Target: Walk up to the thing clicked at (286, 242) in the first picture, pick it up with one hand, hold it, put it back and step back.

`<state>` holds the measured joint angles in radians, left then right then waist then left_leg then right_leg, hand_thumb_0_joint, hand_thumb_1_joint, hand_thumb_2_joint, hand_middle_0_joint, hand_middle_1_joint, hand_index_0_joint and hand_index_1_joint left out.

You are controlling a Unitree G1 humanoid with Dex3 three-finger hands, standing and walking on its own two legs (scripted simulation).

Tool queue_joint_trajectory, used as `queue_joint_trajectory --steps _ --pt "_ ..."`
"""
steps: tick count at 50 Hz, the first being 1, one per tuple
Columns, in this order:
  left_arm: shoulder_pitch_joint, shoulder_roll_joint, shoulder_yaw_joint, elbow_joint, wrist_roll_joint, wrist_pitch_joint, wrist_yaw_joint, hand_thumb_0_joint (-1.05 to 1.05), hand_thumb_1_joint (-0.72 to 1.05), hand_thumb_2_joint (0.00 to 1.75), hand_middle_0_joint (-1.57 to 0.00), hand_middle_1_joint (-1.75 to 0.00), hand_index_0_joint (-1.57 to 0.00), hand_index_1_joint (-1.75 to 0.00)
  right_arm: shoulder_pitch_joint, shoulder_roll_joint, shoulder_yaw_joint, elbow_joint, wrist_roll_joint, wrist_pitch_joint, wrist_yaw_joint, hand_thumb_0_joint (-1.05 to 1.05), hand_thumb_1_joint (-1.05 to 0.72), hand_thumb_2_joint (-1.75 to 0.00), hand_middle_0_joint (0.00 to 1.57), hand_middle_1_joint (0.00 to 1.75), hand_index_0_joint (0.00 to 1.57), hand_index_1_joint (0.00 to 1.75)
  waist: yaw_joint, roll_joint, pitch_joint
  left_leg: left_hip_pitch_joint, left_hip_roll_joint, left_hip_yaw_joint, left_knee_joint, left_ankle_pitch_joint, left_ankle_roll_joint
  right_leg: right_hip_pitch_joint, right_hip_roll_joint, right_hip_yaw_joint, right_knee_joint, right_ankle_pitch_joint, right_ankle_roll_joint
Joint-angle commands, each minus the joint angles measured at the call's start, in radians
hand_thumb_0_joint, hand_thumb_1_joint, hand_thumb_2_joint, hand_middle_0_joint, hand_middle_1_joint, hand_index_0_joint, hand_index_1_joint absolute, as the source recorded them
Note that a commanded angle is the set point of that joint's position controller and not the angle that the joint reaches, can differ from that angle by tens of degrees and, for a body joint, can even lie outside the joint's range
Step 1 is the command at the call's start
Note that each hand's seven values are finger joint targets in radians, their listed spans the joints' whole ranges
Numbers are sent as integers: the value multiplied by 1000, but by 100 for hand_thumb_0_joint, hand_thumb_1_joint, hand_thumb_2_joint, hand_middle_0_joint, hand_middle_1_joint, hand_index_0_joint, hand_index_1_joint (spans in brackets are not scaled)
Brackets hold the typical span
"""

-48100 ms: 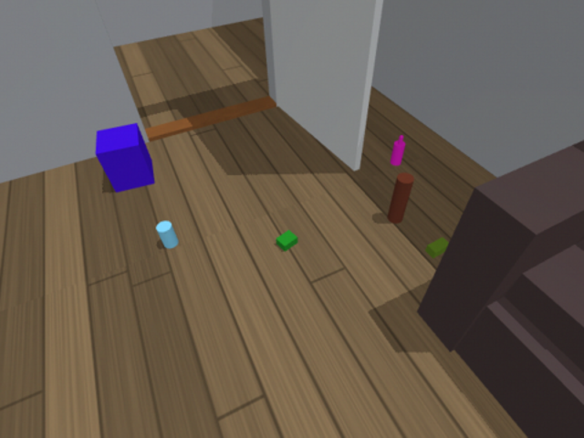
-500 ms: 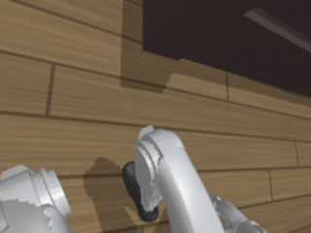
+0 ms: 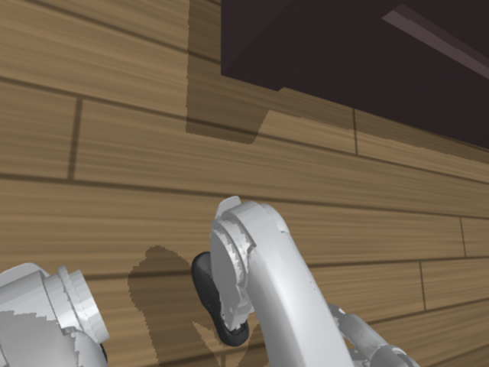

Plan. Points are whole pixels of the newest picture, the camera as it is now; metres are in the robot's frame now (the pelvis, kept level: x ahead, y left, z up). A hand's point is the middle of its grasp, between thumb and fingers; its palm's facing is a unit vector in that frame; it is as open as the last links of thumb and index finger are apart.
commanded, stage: close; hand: left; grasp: from above
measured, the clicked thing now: out of the picture +0.47 +0.36 -0.28
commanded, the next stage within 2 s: none
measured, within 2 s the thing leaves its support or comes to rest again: neither
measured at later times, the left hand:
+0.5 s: hand out of the picture +0.44 +0.36 -0.23, palm faces -0.47 -0.06 -0.88, open 10.7 cm
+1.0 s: hand out of the picture +0.44 +0.37 -0.23, palm faces -0.48 -0.07 -0.88, open 10.5 cm
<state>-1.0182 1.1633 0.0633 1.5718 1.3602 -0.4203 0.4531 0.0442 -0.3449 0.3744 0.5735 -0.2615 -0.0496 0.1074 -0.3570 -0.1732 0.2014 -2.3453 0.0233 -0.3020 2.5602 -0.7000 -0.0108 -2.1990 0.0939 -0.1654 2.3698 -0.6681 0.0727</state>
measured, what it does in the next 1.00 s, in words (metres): stands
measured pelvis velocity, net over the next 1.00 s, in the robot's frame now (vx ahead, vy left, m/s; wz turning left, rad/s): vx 0.00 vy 0.00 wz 0.00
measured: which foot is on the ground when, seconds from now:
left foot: down 0.00-1.00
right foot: down 0.00-1.00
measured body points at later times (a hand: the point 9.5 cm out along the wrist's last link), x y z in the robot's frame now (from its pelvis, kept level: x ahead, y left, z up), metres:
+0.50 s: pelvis +0.00 +0.00 +0.00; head +0.26 +0.15 +0.33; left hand +0.46 +0.36 -0.18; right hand +0.10 -0.26 -0.06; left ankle +0.07 +0.13 -0.27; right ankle +0.12 -0.13 -0.27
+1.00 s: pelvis +0.00 +0.00 +0.00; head +0.27 +0.15 +0.33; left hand +0.46 +0.37 -0.18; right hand +0.10 -0.26 -0.06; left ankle +0.07 +0.13 -0.27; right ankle +0.12 -0.13 -0.27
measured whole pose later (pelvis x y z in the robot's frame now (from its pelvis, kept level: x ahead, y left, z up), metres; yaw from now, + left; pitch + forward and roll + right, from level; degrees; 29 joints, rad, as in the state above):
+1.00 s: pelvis +0.00 +0.00 +0.00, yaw +0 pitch +26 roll -15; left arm -1.03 1.14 0.05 1.58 1.38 -0.42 0.49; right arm 0.04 -0.34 0.36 0.59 -0.26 -0.05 0.10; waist -0.35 -0.17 0.18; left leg -2.35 0.02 -0.30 2.56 -0.70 -0.01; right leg -2.21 0.09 -0.16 2.38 -0.67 0.07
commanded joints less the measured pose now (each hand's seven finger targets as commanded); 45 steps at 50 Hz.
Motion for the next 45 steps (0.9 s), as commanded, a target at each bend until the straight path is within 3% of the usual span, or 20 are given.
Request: queue_joint_trajectory --steps 1,4,7,11,13,15,17,24,30,33,43,45 --pt "-186 237 19 -94 -1 -20 42 0 -13 97 -27 -99 -29 -97 155 -312 -91 6 -4 10 -17 0 -89 -90 20 30 20 30 -42 579 -652 573 43 104 -254 282 14 301 29 -123 -187 256 -89" --pt "-207 213 6 -105 -4 -21 60 0 -12 92 -27 -98 -29 -95 156 -327 -105 16 -5 9 -18 0 -89 -90 20 30 20 30 -53 573 -619 561 42 101 -257 262 10 266 29 -132 -187 242 -92" --pt "-215 238 17 -106 10 -18 76 0 -8 92 -30 -97 -32 -94 163 -324 -105 23 -5 8 -19 0 -89 -90 20 30 20 30 -44 577 -625 550 40 102 -268 242 10 274 27 -129 -182 235 -93" --pt "-212 210 -1 -89 3 -2 88 0 -6 91 -32 -96 -34 -93 133 -313 -104 23 -4 2 -20 0 -89 -90 20 30 20 30 -42 561 -641 535 43 104 -265 219 13 270 31 -126 -187 222 -90" --pt "-237 235 2 -99 3 6 92 0 -5 86 -32 -94 -35 -91 141 -317 -110 24 -1 -4 -23 0 -89 -90 20 30 20 30 -37 568 -637 502 39 115 -266 186 14 283 29 -115 -198 204 -94" --pt "-231 236 5 -96 7 18 93 0 -5 84 -33 -92 -36 -89 142 -314 -116 30 3 -8 -23 0 -89 -90 20 30 20 30 -31 579 -646 526 39 114 -265 201 12 262 28 -117 -183 214 -96" --pt "-233 208 -6 -81 -3 23 91 0 -4 84 -33 -92 -36 -89 151 -319 -119 32 4 -13 -23 0 -89 -90 20 30 20 30 -47 563 -631 520 37 108 -267 203 11 251 25 -121 -179 216 -95" --pt "-224 234 11 -70 -12 44 74 0 1 83 -37 -90 -40 -87 147 -321 -118 27 17 -25 -24 0 -89 -90 20 30 20 30 -37 552 -663 512 37 117 -253 223 17 286 26 -110 -189 237 -91" --pt "-219 229 12 -99 -16 19 54 0 3 80 -38 -90 -42 -86 163 -329 -119 18 10 -12 -24 0 -89 -90 20 30 20 30 -42 567 -644 536 34 110 -255 261 10 280 22 -123 -189 248 -95" --pt "-200 251 30 -83 -10 13 49 0 3 81 -39 -90 -42 -86 154 -319 -113 7 10 -8 -22 0 -89 -90 20 30 20 30 -30 553 -652 524 36 113 -258 225 15 291 24 -116 -193 220 -95" --pt "-208 223 19 -81 -7 -3 67 0 9 81 -44 -88 -47 -85 158 -323 -111 16 2 1 -21 0 -89 -90 20 30 20 30 -42 553 -645 540 37 105 -250 264 13 279 25 -125 -185 246 -94" --pt "-223 211 0 -106 1 -2 67 0 8 81 -44 -87 -47 -84 162 -319 -116 23 0 -2 -20 0 -89 -90 20 30 20 30 -49 573 -643 549 38 110 -256 256 13 274 26 -120 -183 243 -93"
